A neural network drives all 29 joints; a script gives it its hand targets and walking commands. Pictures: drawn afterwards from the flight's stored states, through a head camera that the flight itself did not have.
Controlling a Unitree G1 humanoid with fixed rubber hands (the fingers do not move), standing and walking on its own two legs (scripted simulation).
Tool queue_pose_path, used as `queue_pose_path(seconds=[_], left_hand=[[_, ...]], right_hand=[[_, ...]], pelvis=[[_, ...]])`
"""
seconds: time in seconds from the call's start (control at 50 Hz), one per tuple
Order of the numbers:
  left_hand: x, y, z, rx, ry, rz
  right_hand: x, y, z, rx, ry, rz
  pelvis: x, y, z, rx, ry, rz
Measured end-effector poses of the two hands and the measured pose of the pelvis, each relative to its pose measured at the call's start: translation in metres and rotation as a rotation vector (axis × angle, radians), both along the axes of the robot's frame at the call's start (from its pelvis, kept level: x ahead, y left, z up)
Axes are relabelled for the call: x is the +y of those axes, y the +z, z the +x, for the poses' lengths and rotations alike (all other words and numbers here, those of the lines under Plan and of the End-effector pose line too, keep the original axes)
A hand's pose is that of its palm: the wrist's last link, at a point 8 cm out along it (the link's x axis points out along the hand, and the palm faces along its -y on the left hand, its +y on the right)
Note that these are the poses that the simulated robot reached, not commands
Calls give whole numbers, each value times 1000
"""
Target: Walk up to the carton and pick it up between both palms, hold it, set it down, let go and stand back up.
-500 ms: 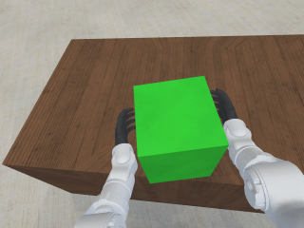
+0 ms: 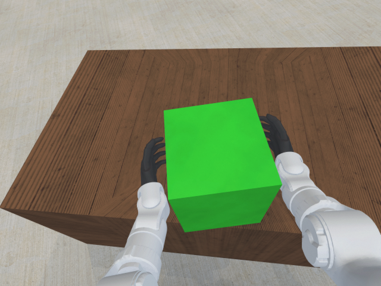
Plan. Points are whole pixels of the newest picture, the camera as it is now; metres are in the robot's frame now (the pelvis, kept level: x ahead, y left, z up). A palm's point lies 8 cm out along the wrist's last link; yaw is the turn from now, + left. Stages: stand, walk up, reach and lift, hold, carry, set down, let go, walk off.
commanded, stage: reach and lift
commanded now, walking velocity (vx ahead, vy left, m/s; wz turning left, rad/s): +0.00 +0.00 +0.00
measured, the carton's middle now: (215, 170) +0.40 +0.03 -0.05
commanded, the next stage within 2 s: none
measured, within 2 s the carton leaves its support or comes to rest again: leaves its support in 1.22 s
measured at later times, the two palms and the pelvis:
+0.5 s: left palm (151, 176) +0.35 +0.16 +0.00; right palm (282, 151) +0.43 -0.12 +0.01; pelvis +0.01 +0.00 +0.01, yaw +0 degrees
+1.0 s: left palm (150, 178) +0.34 +0.17 +0.00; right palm (281, 154) +0.43 -0.11 +0.01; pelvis +0.02 +0.00 +0.02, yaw +0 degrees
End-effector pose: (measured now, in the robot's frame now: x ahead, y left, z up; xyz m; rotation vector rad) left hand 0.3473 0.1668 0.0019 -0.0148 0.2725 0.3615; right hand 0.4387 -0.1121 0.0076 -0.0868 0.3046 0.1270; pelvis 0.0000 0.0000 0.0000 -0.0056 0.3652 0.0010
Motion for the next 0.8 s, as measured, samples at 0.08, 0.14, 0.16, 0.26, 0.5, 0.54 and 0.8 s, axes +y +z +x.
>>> queue_pose_path(seconds=[0.08, 0.14, 0.16, 0.26, 0.5, 0.54, 0.8], left_hand=[[0, 0, -1, -2, -1, 4], [0, 0, -1, -5, -1, 5], [0, 0, -2, -6, -1, 6], [-1, 0, -3, -18, -1, 3], [-3, 0, -1, -14, -26, 21], [-3, 0, 0, -13, -29, 22], [-3, -3, 1, -22, -27, 13]], right_hand=[[0, 0, 0, -3, 1, -2], [0, 1, -1, -7, 4, -4], [0, 1, -1, -8, 4, -5], [0, 2, -3, -22, 9, -16], [-3, 1, -7, -32, -5, -37], [-3, 0, -7, -31, -8, -37], [-3, -1, -7, -49, -9, -52]], pelvis=[[0, 1, 1, -6, 1, 2], [-1, 2, 2, -10, 5, 2], [-1, 3, 3, -12, 6, 3], [-1, 6, 5, -18, 12, 5], [-1, 13, 12, -28, 1, 6], [0, 13, 13, -27, 0, 5], [0, 15, 19, -29, -2, 3]])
